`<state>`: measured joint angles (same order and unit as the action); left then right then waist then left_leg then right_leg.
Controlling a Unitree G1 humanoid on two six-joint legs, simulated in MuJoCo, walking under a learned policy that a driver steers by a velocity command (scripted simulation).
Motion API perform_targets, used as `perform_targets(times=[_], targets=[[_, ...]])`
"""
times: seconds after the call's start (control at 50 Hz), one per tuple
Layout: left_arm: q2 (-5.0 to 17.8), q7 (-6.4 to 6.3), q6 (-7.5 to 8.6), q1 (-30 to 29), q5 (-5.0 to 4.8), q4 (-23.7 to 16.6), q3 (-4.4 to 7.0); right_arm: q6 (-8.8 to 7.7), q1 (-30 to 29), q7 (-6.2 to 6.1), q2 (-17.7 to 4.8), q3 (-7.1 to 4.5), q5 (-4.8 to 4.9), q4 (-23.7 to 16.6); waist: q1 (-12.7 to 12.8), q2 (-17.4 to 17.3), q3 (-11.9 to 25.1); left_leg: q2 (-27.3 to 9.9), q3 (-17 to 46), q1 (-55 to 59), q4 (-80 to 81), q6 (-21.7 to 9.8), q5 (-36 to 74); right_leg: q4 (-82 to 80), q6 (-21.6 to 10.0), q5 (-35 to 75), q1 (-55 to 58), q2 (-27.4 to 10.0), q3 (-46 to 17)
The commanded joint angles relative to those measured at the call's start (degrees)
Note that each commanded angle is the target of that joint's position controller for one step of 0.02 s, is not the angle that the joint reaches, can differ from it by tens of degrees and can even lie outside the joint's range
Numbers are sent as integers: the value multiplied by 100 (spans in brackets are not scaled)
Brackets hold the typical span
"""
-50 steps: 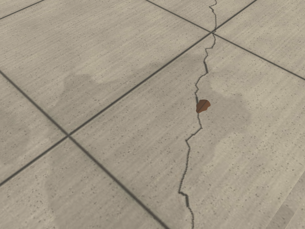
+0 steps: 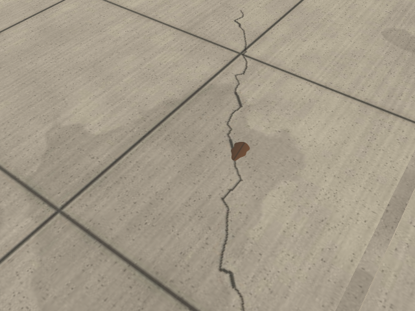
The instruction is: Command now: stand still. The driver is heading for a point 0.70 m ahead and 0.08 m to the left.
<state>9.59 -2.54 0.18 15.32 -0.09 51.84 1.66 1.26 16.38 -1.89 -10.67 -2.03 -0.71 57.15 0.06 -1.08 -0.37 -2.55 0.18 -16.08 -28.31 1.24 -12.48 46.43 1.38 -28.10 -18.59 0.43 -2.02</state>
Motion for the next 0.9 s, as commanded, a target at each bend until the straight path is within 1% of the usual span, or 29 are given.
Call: perform_targets(times=[0.02,0.22,0.44,0.66,0.88,0.9], targets=[[483,-23,60,131,-10,-103,101,-31,281,-33,-526,-90,4,-138,19,42,-65,-101,84,503,376,-140,611,-940,-334,1201,-598,-146,-115],[464,-61,46,166,-28,318,110,-40,389,-51,-440,-45,14,-68,70,-37,-97,-115,118,479,459,-189,586,-953,-266,1272,-508,-114,-44],[433,-82,24,147,-40,674,121,-67,494,-48,-399,3,23,-16,109,-95,-139,-129,172,468,548,-231,504,-980,-212,1284,-421,-100,19],[406,-96,11,128,-50,930,132,-87,598,-42,-367,41,26,20,127,-112,-176,-128,215,490,604,-258,470,-1012,-172,1282,-374,-102,64],[386,-103,11,132,-56,1094,135,-93,683,-39,-344,59,30,45,136,-114,-209,-117,239,524,636,-271,465,-1035,-143,1278,-363,-114,93],[316,-92,7,279,-54,1177,124,-84,790,-43,-284,76,36,108,151,-161,-60,-76,223,581,688,-289,-294,-1008,-153,789,-297,-34,215]])
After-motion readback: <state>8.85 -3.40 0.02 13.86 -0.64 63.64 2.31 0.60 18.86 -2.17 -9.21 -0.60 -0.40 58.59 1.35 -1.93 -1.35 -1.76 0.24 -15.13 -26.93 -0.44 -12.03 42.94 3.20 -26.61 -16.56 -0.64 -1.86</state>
